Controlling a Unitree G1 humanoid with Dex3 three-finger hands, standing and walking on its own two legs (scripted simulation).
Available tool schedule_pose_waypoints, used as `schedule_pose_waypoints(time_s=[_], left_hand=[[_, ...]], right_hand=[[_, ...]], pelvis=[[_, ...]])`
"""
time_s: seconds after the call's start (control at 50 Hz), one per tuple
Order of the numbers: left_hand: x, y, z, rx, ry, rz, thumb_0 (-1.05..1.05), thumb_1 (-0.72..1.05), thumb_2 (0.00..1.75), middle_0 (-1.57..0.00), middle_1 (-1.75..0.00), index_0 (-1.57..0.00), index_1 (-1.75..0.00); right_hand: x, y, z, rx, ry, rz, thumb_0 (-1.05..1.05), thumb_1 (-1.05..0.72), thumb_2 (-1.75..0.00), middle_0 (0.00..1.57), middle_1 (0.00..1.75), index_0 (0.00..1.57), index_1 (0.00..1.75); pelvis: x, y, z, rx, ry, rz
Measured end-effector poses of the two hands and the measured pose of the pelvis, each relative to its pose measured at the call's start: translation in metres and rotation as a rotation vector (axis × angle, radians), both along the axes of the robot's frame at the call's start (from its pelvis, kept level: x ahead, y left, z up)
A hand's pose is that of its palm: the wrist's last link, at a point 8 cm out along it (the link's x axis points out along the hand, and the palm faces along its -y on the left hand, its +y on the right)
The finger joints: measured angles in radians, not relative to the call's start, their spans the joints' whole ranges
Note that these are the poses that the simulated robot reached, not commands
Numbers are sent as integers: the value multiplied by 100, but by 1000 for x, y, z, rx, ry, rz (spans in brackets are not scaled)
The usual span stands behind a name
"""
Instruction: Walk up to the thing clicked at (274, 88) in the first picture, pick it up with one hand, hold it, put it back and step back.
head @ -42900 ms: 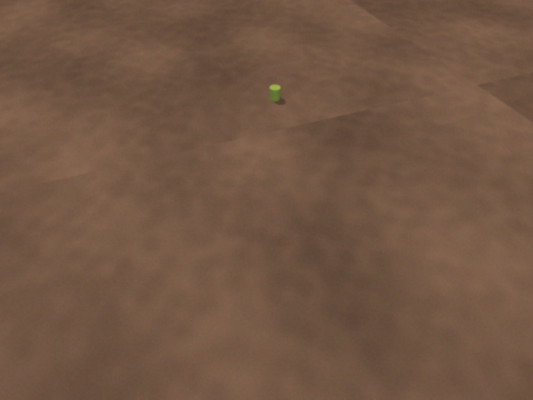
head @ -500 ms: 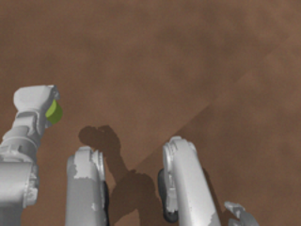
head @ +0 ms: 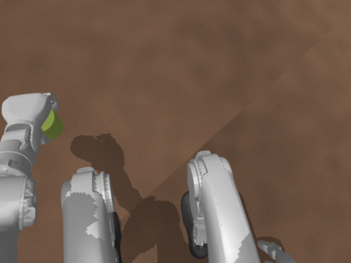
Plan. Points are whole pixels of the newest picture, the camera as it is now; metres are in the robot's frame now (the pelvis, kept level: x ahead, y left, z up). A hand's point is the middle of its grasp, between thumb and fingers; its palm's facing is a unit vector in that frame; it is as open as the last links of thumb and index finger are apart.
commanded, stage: lower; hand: left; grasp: from above
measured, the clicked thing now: (42, 122) +0.46 +0.27 -0.20
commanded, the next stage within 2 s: rest in 0.34 s
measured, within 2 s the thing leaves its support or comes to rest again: rests again in 1.00 s
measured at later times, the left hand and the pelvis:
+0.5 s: hand (49, 128) +0.45 +0.26 -0.23, palm faces -0.45 -0.07 -0.89, open 9.7 cm; pelvis +0.00 +0.00 -0.04, yaw -2 degrees
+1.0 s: hand (57, 128) +0.46 +0.26 -0.27, palm faces -0.44 -0.11 -0.89, open 9.7 cm; pelvis +0.01 +0.00 -0.06, yaw -4 degrees
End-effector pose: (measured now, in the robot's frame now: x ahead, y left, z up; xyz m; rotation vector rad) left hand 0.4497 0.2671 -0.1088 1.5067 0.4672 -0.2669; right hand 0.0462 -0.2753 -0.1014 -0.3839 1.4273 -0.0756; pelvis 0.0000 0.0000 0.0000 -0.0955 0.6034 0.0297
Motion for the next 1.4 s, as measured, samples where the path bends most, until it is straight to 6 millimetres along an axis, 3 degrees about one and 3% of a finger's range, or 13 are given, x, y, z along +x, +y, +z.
schedule_pose_waypoints(time_s=[0.16,0.44,0.86,1.12,1.4], left_hand=[[1,1,-12,-1,14,-6,-1,-2,61,-64,-68,-70,-68],[3,-2,-53,-22,7,-20,-1,-3,62,-64,-68,-70,-67],[16,-3,-95,-44,0,5,-1,-2,61,-64,-67,-71,-67],[17,-1,-111,-52,-8,16,-1,-3,61,-64,-67,-71,-67],[17,2,-111,-64,-8,15,-1,-3,62,-65,-67,-72,-66]], right_hand=[[-3,1,-8,2,14,8,0,-91,-90,20,30,20,30],[-7,0,-23,-9,36,46,0,-91,-90,20,30,20,30],[-12,6,-31,17,80,107,0,-90,-89,20,30,20,30],[-18,7,-30,26,100,139,0,-91,-89,20,30,20,30],[-21,11,-24,30,92,182,0,-91,-89,20,30,20,30]], pelvis=[[0,0,-10,-2,-7,0],[2,0,-34,-17,-27,-11],[9,3,-54,-49,-52,-31],[10,4,-61,-67,-72,-43],[7,7,-63,-85,-96,-51]])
